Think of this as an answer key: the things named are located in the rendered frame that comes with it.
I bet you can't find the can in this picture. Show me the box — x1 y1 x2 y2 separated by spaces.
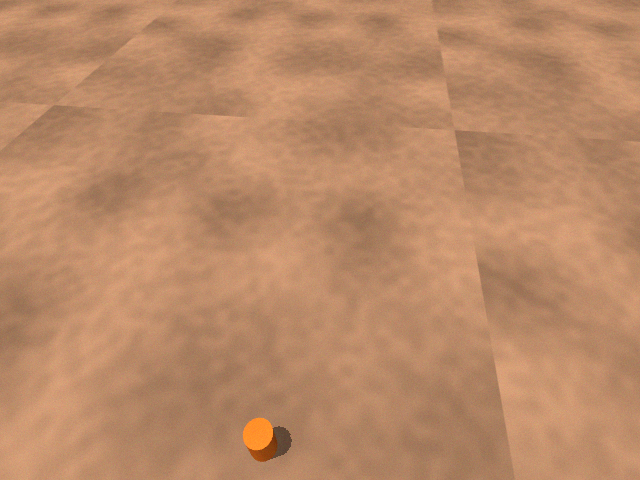
243 418 278 462

